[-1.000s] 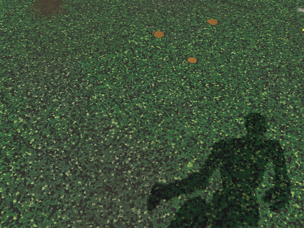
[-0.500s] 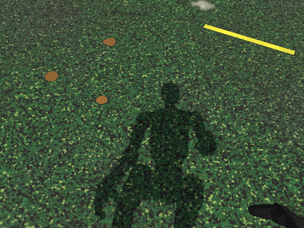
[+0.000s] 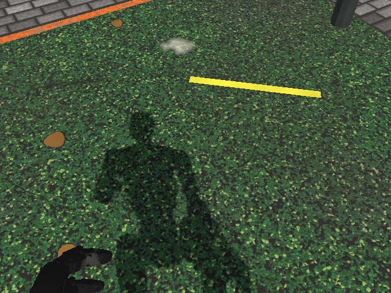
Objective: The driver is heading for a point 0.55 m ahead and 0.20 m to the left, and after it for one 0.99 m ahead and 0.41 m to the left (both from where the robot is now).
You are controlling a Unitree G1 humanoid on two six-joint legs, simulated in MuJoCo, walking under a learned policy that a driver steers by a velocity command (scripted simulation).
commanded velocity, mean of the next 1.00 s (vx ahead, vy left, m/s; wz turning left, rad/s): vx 0.99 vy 0.00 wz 0.79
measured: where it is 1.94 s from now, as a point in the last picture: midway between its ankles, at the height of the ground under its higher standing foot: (72, 150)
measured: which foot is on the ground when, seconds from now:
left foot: down 0.00-0.12, up 0.14-0.54, down 0.56-0.96, up 0.98-1.00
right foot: up 0.00-0.08, down 0.10-0.56, up 0.58-0.96, down 0.98-1.00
